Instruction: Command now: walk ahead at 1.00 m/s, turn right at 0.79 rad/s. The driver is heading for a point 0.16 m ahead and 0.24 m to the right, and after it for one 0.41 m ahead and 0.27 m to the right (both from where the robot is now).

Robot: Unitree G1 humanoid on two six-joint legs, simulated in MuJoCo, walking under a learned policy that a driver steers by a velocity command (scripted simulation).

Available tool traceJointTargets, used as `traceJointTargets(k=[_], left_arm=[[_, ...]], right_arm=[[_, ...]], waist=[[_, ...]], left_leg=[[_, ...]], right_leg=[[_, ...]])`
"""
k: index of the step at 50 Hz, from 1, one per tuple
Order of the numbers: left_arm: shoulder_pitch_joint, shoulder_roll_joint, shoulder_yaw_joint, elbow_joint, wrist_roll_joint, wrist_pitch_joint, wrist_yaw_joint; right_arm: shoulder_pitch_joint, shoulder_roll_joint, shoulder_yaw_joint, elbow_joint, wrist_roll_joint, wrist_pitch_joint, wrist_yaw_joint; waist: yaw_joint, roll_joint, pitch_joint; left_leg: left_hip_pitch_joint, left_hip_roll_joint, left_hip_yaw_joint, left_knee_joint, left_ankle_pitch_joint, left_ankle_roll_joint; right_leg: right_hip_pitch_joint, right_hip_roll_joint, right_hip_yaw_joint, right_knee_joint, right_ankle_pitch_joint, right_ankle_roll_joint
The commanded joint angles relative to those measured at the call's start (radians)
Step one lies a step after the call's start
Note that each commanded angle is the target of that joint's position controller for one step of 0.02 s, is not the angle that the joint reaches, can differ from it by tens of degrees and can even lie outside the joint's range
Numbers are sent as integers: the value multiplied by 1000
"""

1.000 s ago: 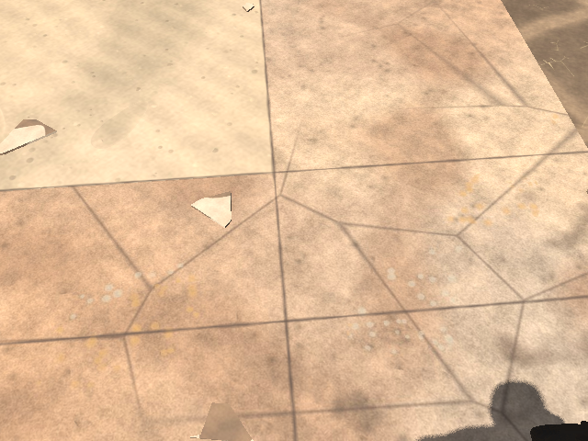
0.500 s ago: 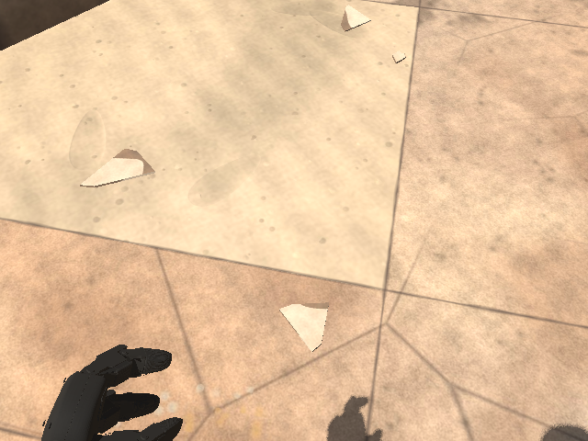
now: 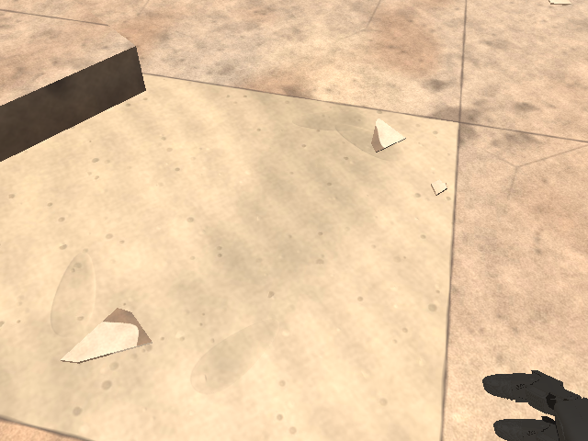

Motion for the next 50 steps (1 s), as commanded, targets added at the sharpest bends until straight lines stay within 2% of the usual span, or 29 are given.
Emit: traceJointTargets(k=[1, 2, 6, 8, 11, 13, 15, 16, 17, 18, 19, 20, 21, 22, 24, 25, 27, 30, 32, 34, 37, 38, 39, 40, 41, 42, 43, 46, 50], left_arm=[[-160, 83, 6, -138, 23, 1, -6], [-186, 71, 7, -137, 28, 11, -17], [-312, 5, -11, -211, 45, 57, -48], [-394, -4, -24, -268, 46, 56, -62], [-504, 10, -44, -314, 40, 54, -88], [-524, 23, -48, -315, 40, 53, -93], [-397, 72, -34, -274, 40, 52, -82], [-239, 113, -16, -230, 42, 50, -72], [-15, 162, 12, -159, 43, 46, -53], [27, 207, 41, -120, 30, 49, -23], [-75, 306, 53, -150, 43, 60, -6], [-69, 333, 67, -205, 47, 67, 2], [-111, 275, 58, -211, 38, 62, 15], [-176, 219, 41, -200, 37, 55, 25], [-235, 156, 15, -197, 23, 25, 23], [-327, 118, 6, -260, 2, -18, 2], [-358, 112, 4, -224, -22, -42, 5], [-273, 111, 9, -180, -10, -17, 48], [-168, 110, 8, -135, -13, 2, 60], [-144, 98, 6, -113, -8, 17, 63], [-238, 89, 8, -137, 8, 27, 58], [-260, 55, -2, -168, 22, 26, 50], [1, -29, -25, -122, 10, 26, 39], [64, 67, -15, -83, -9, 34, 25], [-70, 130, 4, -104, -23, 53, 25], [-169, 127, 8, -128, -14, 74, 37], [-213, 119, 12, -137, -4, 96, 48], [-146, 36, 0, -115, 4, 122, 60], [-190, 31, -6, -104, 20, 113, 72]], right_arm=[[286, -151, -80, 40, 15, 7, -14], [281, -128, -75, 54, 10, 2, -11], [361, -63, -61, 147, 47, -30, 1], [344, -65, -61, 162, 48, -39, 2], [311, -103, -67, 177, 44, -44, -7], [366, -154, -75, 191, 44, -44, -13], [377, -229, -93, 184, 42, -24, -29], [344, -259, -102, 171, 37, -7, -35], [296, -266, -104, 148, 31, 8, -35], [308, -226, -100, 156, 20, 15, -16], [388, -85, -61, 99, 10, 2, -8], [382, -149, -62, 12, 45, -11, -13], [314, -180, -59, 15, 43, -22, -16], [320, -178, -57, 33, 45, -21, -17], [356, -153, -53, 62, 18, 20, -18], [347, -210, -89, 51, 94, -1, -29], [264, -147, -79, 18, 72, -10, -37], [131, -31, -44, -9, 47, -35, -17], [66, -35, -50, -21, 57, -43, 8], [27, -65, -62, -43, 61, -42, 23], [238, -132, -99, 21, 41, -51, 28], [350, -172, -106, 46, 29, -54, 24], [333, -153, -81, 38, -7, -47, 24], [341, -121, -84, 28, 20, -32, 28], [251, -112, -85, 7, 45, -16, 25], [167, -94, -76, 7, 56, 4, 21], [108, -65, -59, 4, 57, 19, 18], [44, -67, -61, 19, 39, 40, 22], [90, -90, -75, 56, 46, 47, 10]], waist=[[-193, 103, -55], [-173, 93, -16], [-128, 120, 55], [-105, 117, 67], [-87, 61, 120], [-85, 53, 106], [0, 108, 8], [87, 122, -71], [182, 110, -165], [153, -14, -155], [-9, -236, -133], [16, -173, -361], [-1, 0, -234], [-74, 75, -59], [-159, 152, 42], [-163, 148, 0], [-173, 108, 32], [-91, 53, -20], [-32, 14, -56], [-30, -54, -43], [-182, -79, -112], [-226, 7, -204], [-116, 273, -382], [-149, 192, -510], [-163, 96, -369], [-136, 12, -239], [-111, -3, -133], [-54, 126, -51], [-92, 141, -125]], left_leg=[[568, 352, -518, -390, -387, 150], [502, 310, -392, -402, -223, 131], [460, 260, -98, -430, 228, 93], [428, 229, 34, -461, 364, 76], [349, 167, 205, -528, 473, 48], [375, 160, 259, -462, 897, 27], [446, 195, 257, -243, 1245, 12], [419, 217, 242, -33, 1316, 17], [305, 224, 218, 262, 1225, 28], [94, 88, 216, 643, 395, 21], [-221, -27, 166, 1042, -341, -14], [-385, -40, -45, 1119, -283, -17], [-417, 9, -66, 1021, -182, -17], [-362, 49, -42, 919, -134, -20], [-171, 95, -44, 773, -166, -37], [-144, 98, -107, 746, -181, -55], [-101, 109, -57, 486, -127, -67], [37, -4, 45, 90, 270, -62], [82, -66, 52, -70, 483, -49], [88, -72, 17, -152, 495, -18], [266, -70, 14, -236, 559, 42], [469, 63, -87, -171, 948, 86], [783, 399, -470, -70, 1292, 333], [800, 416, -616, -126, 1039, 380], [667, 365, -529, -175, 746, 345], [490, 305, -464, -239, 454, 293], [324, 255, -414, -300, 252, 259], [70, 115, -244, -399, 71, 182], [138, 144, -254, -397, -28, 206]], right_leg=[[-634, -108, -66, 308, 142, -18], [-607, -127, -68, 282, 152, -8], [-669, -171, -95, 244, 177, 1], [-660, -165, -131, 160, 280, -5], [-507, -127, -237, -119, 421, -29], [-348, -43, -337, -232, 442, -61], [-176, 26, -351, -257, 379, -92], [-2, 50, -326, -258, 338, -118], [258, 51, -253, -308, 317, -161], [430, 14, -158, -372, 247, -190], [535, -203, 192, -324, 661, -254], [696, -350, 539, -550, 536, -404], [553, -352, 552, -677, 490, -357], [331, -334, 440, -695, 619, -314], [18, -268, 254, -690, 959, -268], [-28, -267, 276, -719, 863, -274], [-147, -178, 130, -720, 943, -217], [-164, -27, -53, -674, 945, -119], [-68, -44, -32, -666, 829, -75], [4, -83, 22, -627, 754, -54], [84, -76, 30, -358, 845, -3], [-14, -15, 4, -99, 576, 38], [-278, 113, 59, 290, -293, 115], [-302, 78, 168, 366, -280, 114], [-347, 35, 131, 384, -221, 133], [-363, -4, 63, 325, -146, 143], [-348, -29, 19, 267, -106, 151], [-162, -59, -78, -2, -48, 157], [-93, -93, -75, -221, 6, 145]])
